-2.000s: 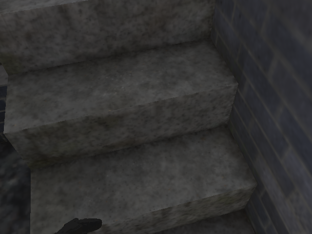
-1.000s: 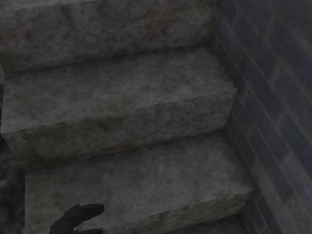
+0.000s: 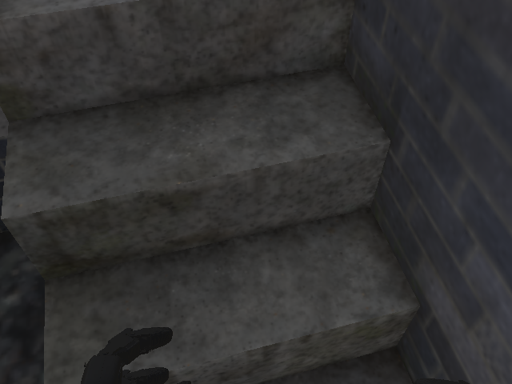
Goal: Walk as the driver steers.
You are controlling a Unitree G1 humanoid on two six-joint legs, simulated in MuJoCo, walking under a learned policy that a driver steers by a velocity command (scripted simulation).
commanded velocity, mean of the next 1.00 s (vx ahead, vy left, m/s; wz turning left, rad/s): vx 0.64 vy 0.14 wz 0.00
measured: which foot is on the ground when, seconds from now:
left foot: down 0.00-1.00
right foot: down 0.00-1.00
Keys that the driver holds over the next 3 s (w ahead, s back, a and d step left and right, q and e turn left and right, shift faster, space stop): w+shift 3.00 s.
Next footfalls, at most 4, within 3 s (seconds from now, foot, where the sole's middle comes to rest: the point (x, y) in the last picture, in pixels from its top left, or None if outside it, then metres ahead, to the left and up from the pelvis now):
none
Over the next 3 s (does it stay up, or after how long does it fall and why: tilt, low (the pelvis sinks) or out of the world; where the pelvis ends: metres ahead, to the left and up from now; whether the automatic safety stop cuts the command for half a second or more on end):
stays up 0.00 0.01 0.00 its command is cut before an obstacle from the start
